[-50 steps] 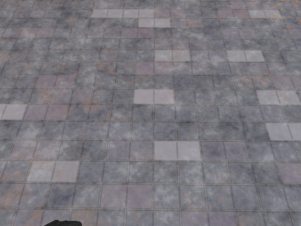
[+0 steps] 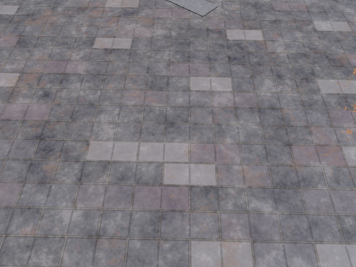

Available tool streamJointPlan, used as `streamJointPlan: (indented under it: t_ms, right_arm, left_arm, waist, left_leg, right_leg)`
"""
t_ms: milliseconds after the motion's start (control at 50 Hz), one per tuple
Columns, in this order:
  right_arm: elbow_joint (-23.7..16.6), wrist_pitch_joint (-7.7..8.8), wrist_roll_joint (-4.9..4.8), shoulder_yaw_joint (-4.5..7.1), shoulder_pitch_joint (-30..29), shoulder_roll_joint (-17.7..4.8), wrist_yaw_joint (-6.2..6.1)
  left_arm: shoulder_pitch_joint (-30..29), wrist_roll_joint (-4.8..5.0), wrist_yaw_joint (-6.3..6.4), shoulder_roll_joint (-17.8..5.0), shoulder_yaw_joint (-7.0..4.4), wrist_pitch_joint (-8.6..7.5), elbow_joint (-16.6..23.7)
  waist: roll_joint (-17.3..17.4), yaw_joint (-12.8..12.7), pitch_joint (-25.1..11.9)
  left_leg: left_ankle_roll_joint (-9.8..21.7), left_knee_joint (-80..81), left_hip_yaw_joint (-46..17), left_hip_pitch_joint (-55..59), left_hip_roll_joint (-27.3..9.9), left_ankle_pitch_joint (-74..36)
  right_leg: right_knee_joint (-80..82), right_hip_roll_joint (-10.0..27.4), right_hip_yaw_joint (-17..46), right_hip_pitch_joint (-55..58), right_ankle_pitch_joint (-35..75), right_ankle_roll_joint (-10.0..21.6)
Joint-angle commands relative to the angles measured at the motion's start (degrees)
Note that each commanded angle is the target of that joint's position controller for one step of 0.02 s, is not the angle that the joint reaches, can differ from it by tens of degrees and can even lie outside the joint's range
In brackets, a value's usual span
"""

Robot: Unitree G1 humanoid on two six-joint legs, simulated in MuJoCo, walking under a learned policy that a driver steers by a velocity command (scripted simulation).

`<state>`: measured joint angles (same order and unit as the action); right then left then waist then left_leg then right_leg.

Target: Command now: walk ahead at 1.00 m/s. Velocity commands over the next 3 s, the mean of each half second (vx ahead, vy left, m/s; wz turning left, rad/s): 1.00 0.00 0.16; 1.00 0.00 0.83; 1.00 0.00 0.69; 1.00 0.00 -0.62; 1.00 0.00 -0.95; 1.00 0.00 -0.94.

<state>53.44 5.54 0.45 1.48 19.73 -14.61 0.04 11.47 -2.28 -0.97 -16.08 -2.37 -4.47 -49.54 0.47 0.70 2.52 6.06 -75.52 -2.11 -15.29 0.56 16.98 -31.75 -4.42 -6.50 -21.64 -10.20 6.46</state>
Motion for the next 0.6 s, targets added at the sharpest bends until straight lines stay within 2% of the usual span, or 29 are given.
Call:
streamJointPlan:
  t_ms: [20, 40, 60, 120, 140, 160, 200, 220, 240, 280, 300, 320, 340, 360, 380, 400, 420, 440, 460, 480, 520, 560, 600]
  right_arm:
    - [-5.6, -0.46, 1.59, -0.06, 0.2, -2.7, 1.28]
    - [-6.0, -1.24, 1.92, -0.30, -0.8, -2.0, 1.81]
    - [-7.3, -1.76, 2.18, -0.50, -3.2, -1.7, 2.24]
    - [-12.1, -1.77, 2.21, -1.18, -14.7, -2.7, 2.91]
    - [-12.6, -1.62, 1.91, -1.42, -16.8, -2.5, 3.10]
    - [-14.0, -1.18, 1.66, -2.18, -18.9, -1.4, 3.50]
    - [-15.0, -0.91, 0.96, -2.35, -23.7, -2.0, 3.81]
    - [-15.2, -0.87, 0.72, -2.28, -24.6, -2.6, 3.64]
    - [-15.5, -0.82, 0.82, -2.06, -24.6, -3.5, 3.40]
    - [-15.0, -0.69, 1.49, -1.19, -22.3, -5.6, 2.56]
    - [-13.7, -0.76, 1.47, -0.53, -17.0, -7.1, 2.02]
    - [-10.7, -0.88, 1.29, 0.44, -7.3, -9.0, 1.34]
    - [-6.6, -1.22, 1.41, 1.59, 4.9, -10.8, 0.55]
    - [-4.8, -1.73, 1.87, 3.28, 14.6, -15.1, -0.38]
    - [-4.4, -2.31, 1.95, 4.82, 10.8, -19.2, -0.01]
    - [-5.5, -2.46, 1.28, 4.94, 5.9, -15.6, 0.87]
    - [-5.2, -2.03, 0.90, 4.40, 3.4, -12.5, 0.93]
    - [-3.9, -1.87, 0.87, 3.99, 3.1, -9.8, 0.90]
    - [-3.2, -1.66, 0.75, 3.44, 2.5, -8.0, 0.35]
    - [-2.7, -1.48, 0.74, 2.87, 1.9, -6.8, -0.04]
    - [-2.6, -0.61, -0.23, 3.05, 2.3, -7.8, -0.14]
    - [-3.8, 0.02, -0.21, 3.58, 1.9, -9.4, 0.07]
    - [-4.9, 0.42, -0.24, 4.40, 1.5, -10.5, 0.56]
  left_arm:
    - [7.8, 0.25, 0.44, -2.4, -0.78, -1.41, -1.6]
    - [8.6, 0.84, 0.49, -1.8, -0.56, -1.96, -2.5]
    - [9.4, 1.50, 0.44, -2.3, -0.63, -2.50, -3.2]
    - [11.7, 1.92, -0.21, -4.1, -0.91, -3.41, -3.6]
    - [12.3, 2.35, -0.48, -3.7, -0.81, -3.54, -3.6]
    - [12.8, 2.52, -0.48, -5.2, -1.13, -3.96, -3.4]
    - [16.2, 3.26, -0.22, -5.9, -1.14, -4.47, -4.7]
    - [17.0, 3.12, -0.08, -6.9, -1.27, -4.39, -5.2]
    - [17.1, 2.81, 0.12, -7.8, -1.31, -4.24, -5.4]
    - [18.3, 1.98, 0.73, -9.9, -1.54, -3.41, -5.9]
    - [17.6, 1.02, 1.38, -11.4, -1.89, -2.57, -6.1]
    - [16.4, 0.09, 2.13, -12.2, -2.20, -1.54, -6.0]
    - [14.0, -0.34, 2.59, -12.1, -2.27, -0.63, -5.4]
    - [13.5, -0.75, 2.50, -8.5, -1.53, -0.74, -3.7]
    - [20.3, 2.41, 0.37, -1.0, 0.06, -2.18, -0.9]
    - [14.1, 1.80, 0.83, -5.6, -0.24, -2.99, 0.5]
    - [6.7, 1.40, 0.92, -5.9, 0.00, -3.71, 2.8]
    - [4.6, 0.72, 0.88, -4.8, 0.53, -4.06, 3.9]
    - [2.5, -0.38, 0.63, -3.8, 0.81, -3.47, 5.3]
    - [2.8, -1.35, 0.21, -3.0, 1.14, -2.33, 6.2]
    - [1.0, -2.07, -0.35, -2.6, 1.47, -0.51, 8.4]
    - [-6.9, -1.53, -0.85, -2.7, 2.13, -0.09, 12.4]
    - [-12.7, -0.42, -1.53, -2.2, 2.90, -0.37, 14.6]
  waist:
    - [0.4, 0.9, -2.0]
    - [-0.9, 1.6, -0.1]
    - [-1.8, 2.0, 1.9]
    - [-1.5, 0.2, 6.3]
    - [-0.3, -0.4, 5.9]
    - [-2.3, -0.6, 6.3]
    - [-0.7, -2.5, 7.1]
    - [-1.0, -2.9, 7.0]
    - [-1.7, -2.5, 6.1]
    - [-4.3, -1.0, 0.9]
    - [-6.7, 2.1, -3.0]
    - [-8.1, 6.6, -8.3]
    - [-7.5, 12.5, -13.1]
    - [-2.3, 14.5, -18.7]
    - [20.4, 4.6, -24.4]
    - [9.0, 6.0, -20.4]
    - [2.3, 5.6, -12.2]
    - [-3.2, 3.3, -7.0]
    - [-4.1, 1.1, -3.9]
    - [-3.2, -1.5, -2.2]
    - [-1.0, -3.1, 0.5]
    - [-0.2, -2.2, 4.5]
    - [0.7, -0.7, 5.6]
  left_leg:
    - [-0.5, -0.2, -3.8, -19.3, -6.0, -1.9]
    - [-1.3, 2.1, -3.5, -19.4, -7.1, -1.5]
    - [-2.1, 4.9, -2.6, -21.5, -8.2, -1.9]
    - [-3.4, 18.8, 2.5, -25.2, -9.1, -12.2]
    - [-3.4, 24.2, 4.5, -23.0, -8.2, -17.1]
    - [-3.0, 31.6, 4.9, -18.3, -8.2, -21.7]
    - [-1.8, 39.2, 8.0, -14.0, -5.7, -29.2]
    - [-1.1, 41.9, 8.5, -14.1, -4.7, -30.3]
    - [-0.3, 44.1, 8.6, -13.9, -3.7, -29.9]
    - [1.2, 44.7, 10.7, -10.4, 0.8, -22.1]
    - [2.1, 44.2, 10.9, -6.3, 3.0, -16.8]
    - [3.3, 43.5, 10.5, 2.4, 4.6, -12.4]
    - [4.8, 45.2, 9.5, 13.9, 3.7, -10.3]
    - [7.0, 41.5, -2.6, 26.9, -6.1, 2.4]
    - [17.6, 53.7, -41.4, 42.7, -19.8, 12.8]
    - [17.6, 59.1, -45.5, 41.9, -18.2, 11.0]
    - [15.5, 59.3, -36.2, 33.8, -16.4, 4.1]
    - [13.9, 60.6, -30.6, 24.1, -14.2, -2.4]
    - [12.6, 61.7, -26.3, 16.2, -11.2, -4.9]
    - [12.2, 62.9, -23.7, 10.2, -9.2, -5.4]
    - [13.0, 65.7, -21.7, 3.4, -7.6, -3.9]
    - [13.1, 70.0, -19.4, -4.6, -5.8, -4.6]
    - [10.4, 71.4, -15.8, -10.0, -2.5, -8.6]
  right_leg:
    - [21.2, 16.7, 25.8, 13.4, -8.2, 7.0]
    - [23.1, 15.4, 23.5, 10.7, -7.6, 6.6]
    - [25.0, 14.8, 21.3, 9.1, -7.3, 6.5]
    - [29.5, 11.1, 13.5, 7.1, 4.4, 6.2]
    - [29.5, 8.6, 10.1, 7.2, 9.3, 5.0]
    - [30.4, 9.6, 9.6, 5.1, 13.4, 4.8]
    - [34.4, 10.9, 8.2, 9.1, 22.4, 3.8]
    - [34.4, 11.4, 7.3, 13.9, 26.9, 3.3]
    - [33.0, 12.2, 6.3, 19.0, 34.0, 2.8]
    - [23.9, 13.6, 5.0, 28.5, 57.8, 1.5]
    - [15.9, 14.6, 3.7, 31.7, 66.2, 1.0]
    - [3.8, 15.4, 2.5, 31.6, 69.3, 0.4]
    - [-12.8, 14.2, 0.6, 26.8, 64.0, -0.3]
    - [-35.0, 10.6, 0.4, 14.2, 40.9, -0.2]
    - [-56.9, -1.2, 4.8, -12.9, -13.3, -4.1]
    - [-58.6, 2.4, 10.9, -22.6, -11.1, -2.4]
    - [-54.1, 6.0, 11.9, -24.4, -6.8, -2.0]
    - [-48.3, 8.0, 11.3, -21.6, -5.8, -2.3]
    - [-44.2, 9.4, 11.5, -18.6, -6.6, -3.3]
    - [-41.4, 9.8, 11.2, -15.8, -7.6, -4.6]
    - [-34.8, 11.2, 10.4, -15.4, -10.8, -6.9]
    - [-23.4, 11.6, 7.9, -13.9, -4.3, -8.9]
    - [-10.4, 10.1, 6.3, -5.7, 7.7, -9.6]
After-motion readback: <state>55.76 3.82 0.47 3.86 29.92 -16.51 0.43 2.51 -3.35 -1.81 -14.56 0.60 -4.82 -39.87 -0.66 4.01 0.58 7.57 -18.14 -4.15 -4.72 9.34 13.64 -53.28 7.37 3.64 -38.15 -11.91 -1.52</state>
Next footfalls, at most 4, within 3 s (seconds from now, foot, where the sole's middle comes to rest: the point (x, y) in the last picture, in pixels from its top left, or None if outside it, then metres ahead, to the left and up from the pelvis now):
0.34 left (155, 243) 0.56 0.10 -0.76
0.78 right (190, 150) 1.00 -0.04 -0.76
1.22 left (113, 110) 1.25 0.34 -0.76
1.68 right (74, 61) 1.64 0.60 -0.76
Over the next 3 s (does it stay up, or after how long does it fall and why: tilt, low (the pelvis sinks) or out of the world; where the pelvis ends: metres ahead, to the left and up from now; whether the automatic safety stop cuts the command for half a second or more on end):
stays up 2.57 0.93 -0.01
